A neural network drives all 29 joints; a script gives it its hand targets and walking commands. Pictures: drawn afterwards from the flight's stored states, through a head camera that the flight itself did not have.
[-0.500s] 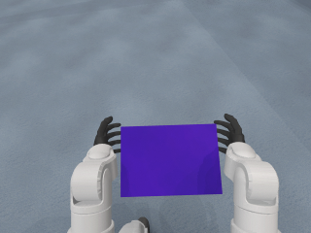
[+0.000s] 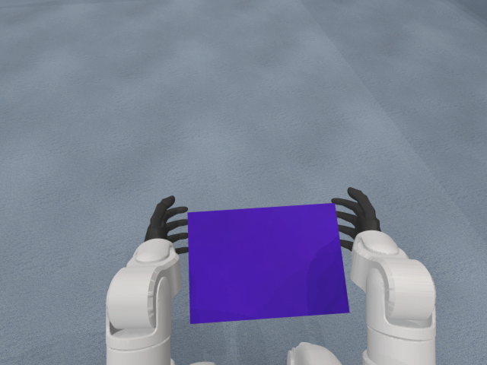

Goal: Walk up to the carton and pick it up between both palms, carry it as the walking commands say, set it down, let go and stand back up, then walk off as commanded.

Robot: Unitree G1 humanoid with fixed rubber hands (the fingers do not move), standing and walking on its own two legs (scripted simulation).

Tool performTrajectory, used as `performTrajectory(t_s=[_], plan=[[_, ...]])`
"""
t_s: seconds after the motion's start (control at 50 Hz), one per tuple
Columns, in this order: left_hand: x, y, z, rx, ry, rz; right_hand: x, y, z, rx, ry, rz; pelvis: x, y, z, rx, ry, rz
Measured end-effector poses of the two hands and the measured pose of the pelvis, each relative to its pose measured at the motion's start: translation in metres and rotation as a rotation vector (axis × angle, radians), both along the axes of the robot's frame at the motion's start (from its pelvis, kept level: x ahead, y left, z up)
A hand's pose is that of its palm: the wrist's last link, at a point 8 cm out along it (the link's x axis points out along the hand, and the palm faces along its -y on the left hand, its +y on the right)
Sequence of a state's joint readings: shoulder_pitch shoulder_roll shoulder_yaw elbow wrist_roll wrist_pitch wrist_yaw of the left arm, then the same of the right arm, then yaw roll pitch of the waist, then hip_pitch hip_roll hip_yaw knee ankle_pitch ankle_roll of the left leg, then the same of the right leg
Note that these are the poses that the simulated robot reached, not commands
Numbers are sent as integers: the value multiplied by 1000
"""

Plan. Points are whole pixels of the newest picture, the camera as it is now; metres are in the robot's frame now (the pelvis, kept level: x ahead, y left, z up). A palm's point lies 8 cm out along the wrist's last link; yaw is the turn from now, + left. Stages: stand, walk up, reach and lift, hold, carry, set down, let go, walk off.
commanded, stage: carry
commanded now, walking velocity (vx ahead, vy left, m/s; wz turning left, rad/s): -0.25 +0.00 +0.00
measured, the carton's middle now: (260, 258) +0.29 +0.01 -0.02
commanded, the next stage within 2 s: none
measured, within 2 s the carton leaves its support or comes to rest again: neither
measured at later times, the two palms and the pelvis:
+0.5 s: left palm out of the picture +0.05 +0.12 +0.09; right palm out of the picture +0.05 -0.16 +0.10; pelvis -0.21 -0.01 -0.01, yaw +0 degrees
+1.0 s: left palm out of the picture -0.14 +0.10 +0.10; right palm out of the picture -0.15 -0.18 +0.09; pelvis -0.40 -0.02 +0.00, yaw -1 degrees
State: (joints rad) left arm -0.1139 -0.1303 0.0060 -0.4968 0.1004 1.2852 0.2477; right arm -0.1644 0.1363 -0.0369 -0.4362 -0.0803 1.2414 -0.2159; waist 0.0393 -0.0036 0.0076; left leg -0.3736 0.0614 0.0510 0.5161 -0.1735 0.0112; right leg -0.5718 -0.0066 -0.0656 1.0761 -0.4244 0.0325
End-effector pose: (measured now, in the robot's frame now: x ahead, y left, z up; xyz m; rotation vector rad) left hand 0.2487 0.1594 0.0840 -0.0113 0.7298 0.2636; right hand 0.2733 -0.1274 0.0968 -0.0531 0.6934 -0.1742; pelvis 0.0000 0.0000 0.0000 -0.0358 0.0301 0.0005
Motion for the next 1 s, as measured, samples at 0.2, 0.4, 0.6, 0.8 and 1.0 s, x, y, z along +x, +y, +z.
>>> performTrajectory(t_s=[0.2,0.4,0.6,0.8,1.0], plan=[[-74,-37,8,69,-46,-47,-94,-36,-9,44,-48,-59,-94,-20,-13,8,10,-31],[-156,-56,8,79,-10,-119,-194,-57,-7,76,-18,-118,-173,-21,-3,71,-9,-30],[-252,-8,-4,25,-4,-20,-260,-8,0,15,-15,-21,-257,-1,-5,35,9,6],[-331,-14,12,43,-45,-5,-335,-14,4,25,-50,-11,-337,-10,-5,9,24,-5],[-389,-55,13,88,10,-116,-421,-55,-2,61,3,-109,-396,-22,2,58,11,-16]])
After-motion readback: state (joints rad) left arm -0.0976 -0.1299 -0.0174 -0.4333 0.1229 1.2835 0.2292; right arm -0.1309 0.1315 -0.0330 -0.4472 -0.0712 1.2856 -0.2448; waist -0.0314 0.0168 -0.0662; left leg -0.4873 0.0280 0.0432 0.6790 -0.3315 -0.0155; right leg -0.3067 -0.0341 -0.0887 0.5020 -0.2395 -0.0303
